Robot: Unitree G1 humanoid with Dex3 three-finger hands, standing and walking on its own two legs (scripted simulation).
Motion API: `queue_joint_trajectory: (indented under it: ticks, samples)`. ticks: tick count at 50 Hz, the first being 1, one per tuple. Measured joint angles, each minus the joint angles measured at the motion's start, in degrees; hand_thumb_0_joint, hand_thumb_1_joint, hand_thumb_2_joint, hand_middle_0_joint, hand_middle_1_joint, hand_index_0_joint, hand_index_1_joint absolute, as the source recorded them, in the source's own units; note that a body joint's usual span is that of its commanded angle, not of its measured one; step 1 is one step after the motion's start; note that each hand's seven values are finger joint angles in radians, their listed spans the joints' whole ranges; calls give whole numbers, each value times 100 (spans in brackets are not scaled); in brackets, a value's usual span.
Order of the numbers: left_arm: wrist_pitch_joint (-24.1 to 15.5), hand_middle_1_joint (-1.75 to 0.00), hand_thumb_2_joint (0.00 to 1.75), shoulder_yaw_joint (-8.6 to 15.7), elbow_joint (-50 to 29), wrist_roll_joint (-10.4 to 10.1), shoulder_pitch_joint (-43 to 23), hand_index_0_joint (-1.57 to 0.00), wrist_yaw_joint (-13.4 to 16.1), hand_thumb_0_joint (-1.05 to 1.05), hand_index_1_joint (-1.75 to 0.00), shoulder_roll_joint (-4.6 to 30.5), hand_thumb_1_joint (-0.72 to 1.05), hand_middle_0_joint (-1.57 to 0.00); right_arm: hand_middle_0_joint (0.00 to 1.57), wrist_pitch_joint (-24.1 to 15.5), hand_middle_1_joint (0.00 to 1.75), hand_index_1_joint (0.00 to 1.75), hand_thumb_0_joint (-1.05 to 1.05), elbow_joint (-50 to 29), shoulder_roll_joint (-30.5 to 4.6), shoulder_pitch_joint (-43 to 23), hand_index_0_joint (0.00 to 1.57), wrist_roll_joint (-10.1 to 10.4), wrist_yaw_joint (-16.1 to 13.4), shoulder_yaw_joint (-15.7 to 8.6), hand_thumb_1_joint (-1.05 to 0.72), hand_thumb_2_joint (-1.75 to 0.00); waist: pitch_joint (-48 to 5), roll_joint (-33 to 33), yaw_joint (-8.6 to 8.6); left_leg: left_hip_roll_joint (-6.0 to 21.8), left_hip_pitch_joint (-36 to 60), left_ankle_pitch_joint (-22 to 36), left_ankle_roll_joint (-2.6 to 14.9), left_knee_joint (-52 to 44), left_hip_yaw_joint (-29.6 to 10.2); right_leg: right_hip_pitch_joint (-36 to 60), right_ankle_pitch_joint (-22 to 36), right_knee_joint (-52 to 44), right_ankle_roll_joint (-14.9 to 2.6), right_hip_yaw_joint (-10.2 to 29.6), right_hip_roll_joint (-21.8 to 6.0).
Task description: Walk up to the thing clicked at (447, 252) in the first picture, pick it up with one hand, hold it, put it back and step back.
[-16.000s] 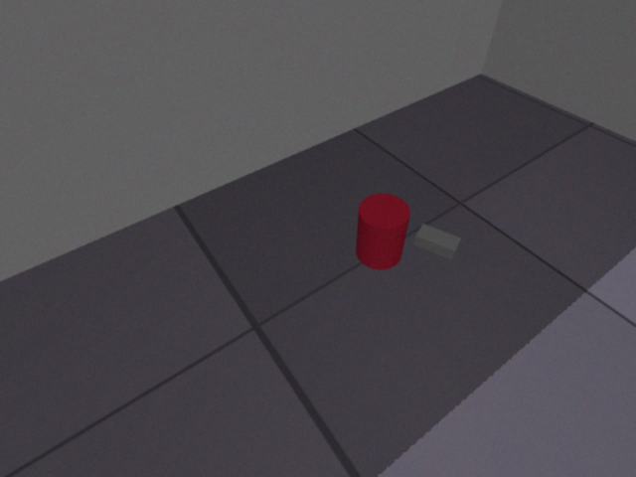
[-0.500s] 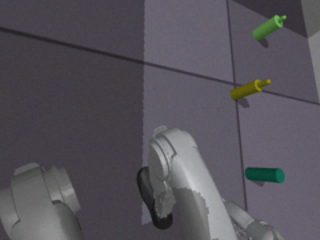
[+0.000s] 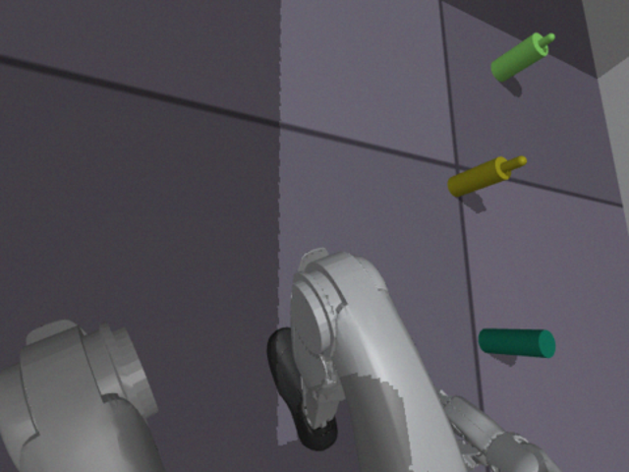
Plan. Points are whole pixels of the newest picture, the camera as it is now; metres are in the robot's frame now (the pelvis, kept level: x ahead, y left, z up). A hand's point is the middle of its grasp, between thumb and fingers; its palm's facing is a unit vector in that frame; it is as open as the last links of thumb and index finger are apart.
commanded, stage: close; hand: left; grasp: from above
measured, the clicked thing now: out of the picture +0.41 +0.39 -0.26
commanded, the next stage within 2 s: settle in 1.16 s
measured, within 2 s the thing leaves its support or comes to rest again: leaves its support in 1.58 s
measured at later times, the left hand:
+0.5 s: hand out of the picture +0.40 +0.38 -0.24, palm faces -0.44 -0.17 -0.88, open 11.2 cm
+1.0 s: hand out of the picture +0.40 +0.38 -0.23, palm faces -0.43 -0.16 -0.89, open 10.8 cm
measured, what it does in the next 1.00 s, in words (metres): stands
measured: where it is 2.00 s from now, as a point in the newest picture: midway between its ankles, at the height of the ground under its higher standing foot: (233, 448)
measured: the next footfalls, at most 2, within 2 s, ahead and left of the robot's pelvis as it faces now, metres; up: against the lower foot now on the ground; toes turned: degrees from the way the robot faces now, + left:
none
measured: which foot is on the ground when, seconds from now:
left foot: down 0.00-1.00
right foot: down 0.00-1.00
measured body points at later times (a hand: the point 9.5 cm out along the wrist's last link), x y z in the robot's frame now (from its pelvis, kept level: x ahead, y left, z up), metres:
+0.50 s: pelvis +0.00 +0.00 +0.00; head +0.25 +0.15 +0.34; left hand +0.42 +0.39 -0.19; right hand +0.10 -0.26 -0.06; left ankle +0.06 +0.13 -0.26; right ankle +0.11 -0.13 -0.26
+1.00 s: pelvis +0.00 +0.00 +0.00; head +0.25 +0.15 +0.34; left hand +0.42 +0.39 -0.18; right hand +0.10 -0.26 -0.06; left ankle +0.06 +0.13 -0.26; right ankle +0.11 -0.13 -0.26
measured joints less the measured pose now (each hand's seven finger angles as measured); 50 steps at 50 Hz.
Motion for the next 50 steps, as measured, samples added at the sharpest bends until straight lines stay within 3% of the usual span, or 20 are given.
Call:
queue_joint_trajectory:
  ticks: [7, 11, 24, 50]
  samples:
    - [52, -89, 85, 114, -56, -31, 77, -23, -31, 0, -88, 18, -30, -23, 20, -27, 29, 29, 0, -56, 33, 22, 20, 9, 29, 38, -89, -90, 2, -18, 11, 1, 6, -6, -2, -10, 5, 1, -2, -6, 23, 5, -3]
    - [50, -88, 82, 52, -36, -90, 63, -25, -62, 0, -86, 26, -27, -25, 20, -37, 29, 29, 0, -40, 42, -8, 20, -9, 39, 42, -89, -90, -7, -9, 26, -16, -2, 7, -3, -10, 0, 7, -5, -5, 26, 0, -15]
    - [-110, -85, 76, 146, -60, -16, 61, -38, -158, 0, -82, 170, -9, -36, 20, 6, 29, 29, 0, -92, -5, -13, 20, -16, 9, 25, -89, -90, 50, -32, 17, -17, 19, -27, -23, -1, -12, 15, -29, 6, 27, -7, -18]
    - [-81, -68, 53, 95, -160, -42, 46, -55, -164, 1, -64, 130, -3, -50, 20, -31, 29, 29, 0, -100, -18, 34, 20, -3, 20, 15, -89, -90, 52, -23, 45, -20, 1, 16, -18, 3, 1, -7, 11, 16, 13, -1, -20]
